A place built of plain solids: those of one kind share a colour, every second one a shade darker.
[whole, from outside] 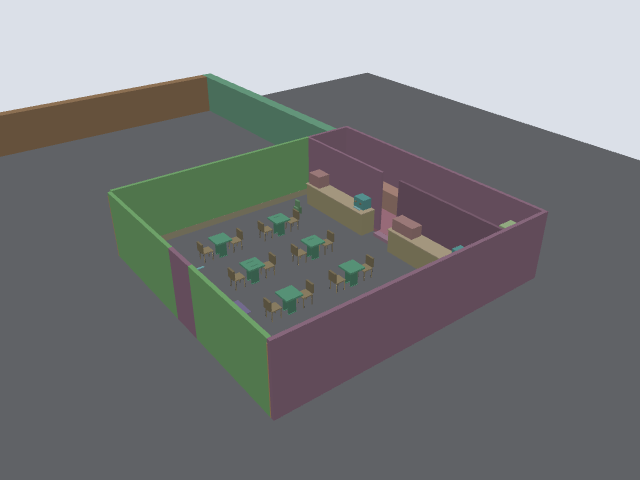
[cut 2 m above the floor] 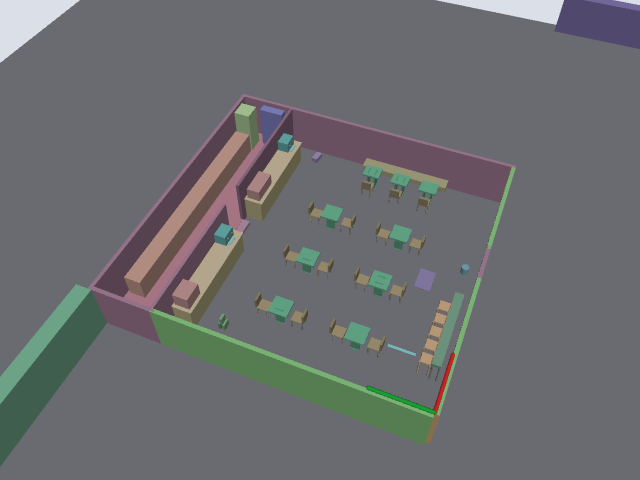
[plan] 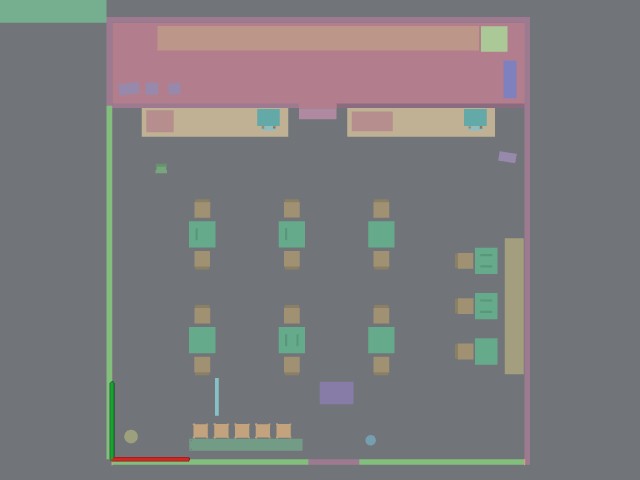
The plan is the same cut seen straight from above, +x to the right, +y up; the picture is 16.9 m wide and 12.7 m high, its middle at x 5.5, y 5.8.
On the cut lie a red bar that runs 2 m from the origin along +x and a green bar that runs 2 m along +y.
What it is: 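A corner cafe of the 2010s to 2020s; 10.9 x 11.6 m, ceiling 2.8 m, a street door 0.95 x 2.1 m in the glazed front; tables 0.75 m, chairs 0.45 m, bar tops 1.06 m, a counter 1.0 m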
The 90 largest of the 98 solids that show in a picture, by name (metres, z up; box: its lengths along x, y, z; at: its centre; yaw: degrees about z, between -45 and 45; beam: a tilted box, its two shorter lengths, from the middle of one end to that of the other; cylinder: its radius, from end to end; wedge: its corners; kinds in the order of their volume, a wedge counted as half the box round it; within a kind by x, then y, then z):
{
 "street_hedge_side_1": {"box": [0.6, 28.15, 2.25], "at": [-14.14, -2.52, 1.07]},
 "street_hedge_1": {"box": [0.6, 16.6, 2.25], "at": [25.05, -8.3, 1.07]},
 "street_hedge_back_1": {"box": [14.29, 0.6, 2.25], "at": [-7.3, 11.85, 1.07]},
 "wall_1": {"box": [0.15, 2.5, 2.87], "at": [-0.07, 10.45, 1.39]},
 "wall_2": {"box": [4.94, 0.12, 2.87], "at": [2.47, 9.35, 1.39]},
 "wall_3": {"box": [11.21, 0.15, 2.87], "at": [5.46, 11.62, 1.39]},
 "wall_4": {"box": [1.5, 0.15, 2.87], "at": [5.94, -0.07, 1.39]},
 "wall_5": {"box": [4.97, 0.12, 2.87], "at": [8.43, 9.35, 1.39]},
 "wall_6": {"box": [0.15, 11.85, 2.87], "at": [10.98, 5.78, 1.39]},
 "window_wall_1": {"box": [0.15, 9.35, 2.87], "at": [-0.07, 4.67, 1.39]},
 "window_wall_2": {"box": [5.34, 0.15, 2.87], "at": [2.67, -0.07, 1.39]},
 "window_wall_3": {"box": [4.37, 0.15, 2.87], "at": [8.72, -0.07, 1.39]},
 "counter_1": {"box": [3.84, 0.7, 1.05], "at": [2.72, 8.94, 0.47]},
 "counter_2": {"box": [3.87, 0.7, 1.05], "at": [8.18, 8.94, 0.47]},
 "back_worktop_1": {"box": [8.51, 0.65, 0.95], "at": [5.46, 11.14, 0.57]},
 "zone_back_1": {"box": [10.91, 2.26, 0.2], "at": [5.46, 10.42, 0.05]},
 "back_fridge_1": {"box": [0.7, 0.68, 1.9], "at": [10.11, 11.12, 1.05]},
 "shelf_1": {"box": [0.35, 1.0, 1.95], "at": [10.53, 10.05, 1.07]},
 "display_1": {"box": [0.73, 0.58, 0.55], "at": [1.27, 8.94, 1.31]},
 "display_2": {"box": [1.09, 0.53, 0.47], "at": [6.88, 8.94, 1.28]},
 "meeting_table_1": {"box": [0.06, 0.32, 0.8], "at": [2.23, 3.15, 0.35]},
 "meeting_table_2": {"box": [0.06, 0.32, 0.8], "at": [2.23, 5.95, 0.35]},
 "meeting_table_3": {"box": [0.7, 0.7, 0.07], "at": [2.38, 3.15, 0.71]},
 "meeting_table_4": {"box": [0.7, 0.7, 0.07], "at": [2.38, 5.95, 0.71]},
 "meeting_table_5": {"box": [0.06, 0.32, 0.8], "at": [2.54, 3.15, 0.35]},
 "meeting_table_6": {"box": [0.06, 0.32, 0.8], "at": [2.54, 5.95, 0.35]},
 "meeting_table_7": {"box": [0.06, 0.32, 0.8], "at": [4.61, 3.15, 0.35]},
 "meeting_table_8": {"box": [0.06, 0.32, 0.8], "at": [4.61, 5.95, 0.35]},
 "meeting_table_9": {"box": [0.7, 0.7, 0.07], "at": [4.75, 3.15, 0.71]},
 "meeting_table_10": {"box": [0.7, 0.7, 0.07], "at": [4.75, 5.95, 0.71]},
 "meeting_table_11": {"box": [0.06, 0.32, 0.8], "at": [4.91, 3.15, 0.35]},
 "meeting_table_12": {"box": [0.06, 0.32, 0.8], "at": [4.91, 5.95, 0.35]},
 "meeting_table_13": {"box": [0.06, 0.32, 0.8], "at": [6.97, 3.15, 0.35]},
 "meeting_table_14": {"box": [0.06, 0.32, 0.8], "at": [6.97, 5.95, 0.35]},
 "meeting_table_15": {"box": [0.7, 0.7, 0.07], "at": [7.12, 3.15, 0.71]},
 "meeting_table_16": {"box": [0.7, 0.7, 0.07], "at": [7.12, 5.95, 0.71]},
 "meeting_table_17": {"box": [0.06, 0.32, 0.8], "at": [7.28, 3.15, 0.35]},
 "meeting_table_18": {"box": [0.06, 0.32, 0.8], "at": [7.28, 5.95, 0.35]},
 "meeting_table_19": {"box": [0.6, 0.7, 0.07], "at": [9.9, 2.85, 0.71]},
 "meeting_table_20": {"box": [0.6, 0.7, 0.07], "at": [9.9, 4.05, 0.71]},
 "meeting_table_21": {"box": [0.6, 0.7, 0.07], "at": [9.9, 5.25, 0.71]},
 "bench_upholstered_1": {"box": [0.5, 3.6, 0.25], "at": [10.64, 4.05, 0.33]},
 "counter_top_1": {"box": [3.88, 0.78, 0.04], "at": [2.72, 8.92, 1.02]},
 "counter_top_2": {"box": [3.91, 0.78, 0.04], "at": [8.18, 8.92, 1.02]},
 "coffee_machine_1": {"box": [0.6, 0.45, 0.45], "at": [4.14, 9.04, 1.26]},
 "coffee_machine_2": {"box": [0.6, 0.45, 0.45], "at": [9.61, 9.04, 1.26]},
 "side_chair_1": {"box": [0.38, 0.08, 0.38], "at": [2.38, 2.26, 0.65]},
 "side_chair_2": {"box": [0.42, 0.42, 0.04], "at": [2.38, 2.5, 0.43]},
 "side_chair_3": {"box": [0.42, 0.42, 0.04], "at": [2.38, 3.8, 0.43]},
 "side_chair_4": {"box": [0.38, 0.08, 0.38], "at": [2.38, 4.04, 0.65]},
 "side_chair_5": {"box": [0.38, 0.08, 0.38], "at": [2.38, 5.06, 0.65]},
 "side_chair_6": {"box": [0.42, 0.42, 0.04], "at": [2.38, 5.3, 0.43]},
 "side_chair_7": {"box": [0.42, 0.42, 0.04], "at": [2.38, 6.6, 0.43]},
 "side_chair_8": {"box": [0.38, 0.08, 0.38], "at": [2.38, 6.84, 0.65]},
 "side_chair_9": {"box": [0.38, 0.08, 0.38], "at": [4.75, 2.26, 0.65]},
 "side_chair_10": {"box": [0.42, 0.42, 0.04], "at": [4.75, 2.5, 0.43]},
 "side_chair_11": {"box": [0.42, 0.42, 0.04], "at": [4.75, 3.8, 0.43]},
 "side_chair_12": {"box": [0.38, 0.08, 0.38], "at": [4.75, 4.04, 0.65]},
 "side_chair_13": {"box": [0.38, 0.08, 0.38], "at": [4.75, 5.06, 0.65]},
 "side_chair_14": {"box": [0.38, 0.08, 0.38], "at": [4.75, 6.84, 0.65]},
 "side_chair_15": {"box": [0.38, 0.08, 0.38], "at": [7.12, 2.26, 0.65]},
 "side_chair_16": {"box": [0.38, 0.08, 0.38], "at": [7.12, 4.04, 0.65]},
 "side_chair_17": {"box": [0.38, 0.08, 0.38], "at": [7.12, 5.06, 0.65]},
 "side_chair_18": {"box": [0.38, 0.08, 0.38], "at": [7.12, 6.84, 0.65]},
 "side_chair_19": {"box": [0.08, 0.38, 0.38], "at": [9.11, 2.85, 0.65]},
 "side_chair_20": {"box": [0.08, 0.38, 0.38], "at": [9.11, 4.05, 0.65]},
 "side_chair_21": {"box": [0.08, 0.38, 0.38], "at": [9.11, 5.25, 0.65]},
 "side_chair_22": {"box": [0.42, 0.42, 0.04], "at": [9.35, 2.85, 0.43]},
 "side_chair_23": {"box": [0.42, 0.42, 0.04], "at": [9.35, 4.05, 0.43]},
 "side_chair_24": {"box": [0.42, 0.42, 0.04], "at": [9.35, 5.25, 0.43]},
 "stallriser_side_1": {"box": [0.05, 9.35, 0.35], "at": [-0.02, 4.67, 0.12]},
 "box_cardboard_1": {"box": [0.54, 0.3, 0.35], "at": [0.45, 9.8, 0.28], "yaw": 7.3},
 "box_cardboard_2": {"box": [0.33, 0.32, 0.39], "at": [1.05, 9.8, 0.3], "yaw": -2.6},
 "box_cardboard_3": {"box": [0.32, 0.3, 0.37], "at": [1.65, 9.8, 0.28], "yaw": 4.5},
 "box_cardboard_4": {"box": [0.46, 0.25, 0.26], "at": [10.46, 7.99, 0.08], "yaw": -9.1},
 "console_table_1": {"box": [3.0, 0.32, 0.13], "at": [3.54, 0.38, 0.99]},
 "back_step_1": {"box": [1.0, 0.3, 0.2], "at": [5.44, 9.14, 0.05]},
 "bar_stool_1": {"box": [0.38, 0.36, 0.06], "at": [2.34, 0.75, 0.73]},
 "bar_stool_2": {"box": [0.38, 0.36, 0.06], "at": [2.89, 0.75, 0.73]},
 "bar_stool_3": {"box": [0.38, 0.36, 0.06], "at": [3.44, 0.75, 0.73]},
 "bar_stool_4": {"box": [0.38, 0.36, 0.06], "at": [3.99, 0.75, 0.73]},
 "bar_stool_5": {"box": [0.38, 0.36, 0.06], "at": [4.54, 0.75, 0.73]},
 "plant_pot_1": {"cylinder": 0.18, "from": [0.5, 0.6, 0.0], "to": [0.5, 0.6, 0.38]},
 "front_corner_1": {"box": [0.04, 0.17, 2.72], "at": [0.0, -0.07, 1.31]},
 "front_corner_2": {"box": [0.04, 0.17, 2.72], "at": [10.91, -0.07, 1.31]},
 "door_mat_1": {"box": [0.9, 0.6, 0.07], "at": [5.94, 1.75, -0.02]},
 "bin_waste_1": {"cylinder": 0.14, "from": [6.84, 0.5, 0.0], "to": [6.84, 0.5, 0.31]},
 "wet_floor_sign_1": {"box": [0.3, 0.09, 0.36], "at": [1.3, 7.61, 0.13]},
 "wet_floor_sign_2": {"box": [0.26, 0.1, 0.31], "at": [1.3, 7.69, 0.47]},
 "cable_protector_1": {"box": [0.1, 1.0, 0.07], "at": [2.77, 1.65, -0.01]}
}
